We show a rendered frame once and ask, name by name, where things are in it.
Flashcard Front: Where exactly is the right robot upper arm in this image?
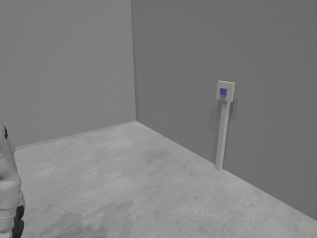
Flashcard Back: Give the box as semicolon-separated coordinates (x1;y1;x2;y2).
9;139;16;155

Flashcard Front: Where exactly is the button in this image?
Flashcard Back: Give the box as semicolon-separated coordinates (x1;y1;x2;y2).
220;87;227;95

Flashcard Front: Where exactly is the robot left thigh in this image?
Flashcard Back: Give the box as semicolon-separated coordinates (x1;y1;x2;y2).
11;210;24;238

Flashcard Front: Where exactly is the left robot upper arm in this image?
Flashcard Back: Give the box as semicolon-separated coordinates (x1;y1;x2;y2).
0;149;22;189

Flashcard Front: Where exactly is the robot left forearm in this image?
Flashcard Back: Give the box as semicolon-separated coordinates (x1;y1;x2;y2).
0;180;21;238

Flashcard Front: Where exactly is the panel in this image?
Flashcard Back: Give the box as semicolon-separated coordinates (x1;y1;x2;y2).
215;80;235;171

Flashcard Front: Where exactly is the robot torso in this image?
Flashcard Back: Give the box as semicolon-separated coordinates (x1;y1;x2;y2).
0;120;26;220

